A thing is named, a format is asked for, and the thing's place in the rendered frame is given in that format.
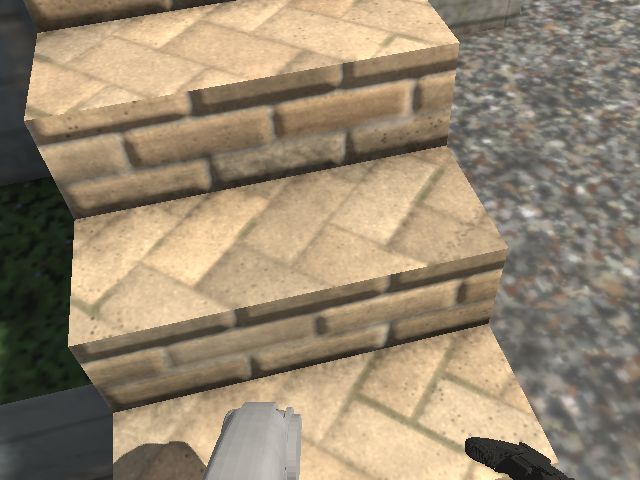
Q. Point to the robot right hand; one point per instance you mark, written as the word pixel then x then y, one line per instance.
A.
pixel 520 462

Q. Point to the left robot shin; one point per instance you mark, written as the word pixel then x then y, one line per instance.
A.
pixel 229 412

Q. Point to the left robot thigh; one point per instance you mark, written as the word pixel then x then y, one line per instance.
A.
pixel 257 442

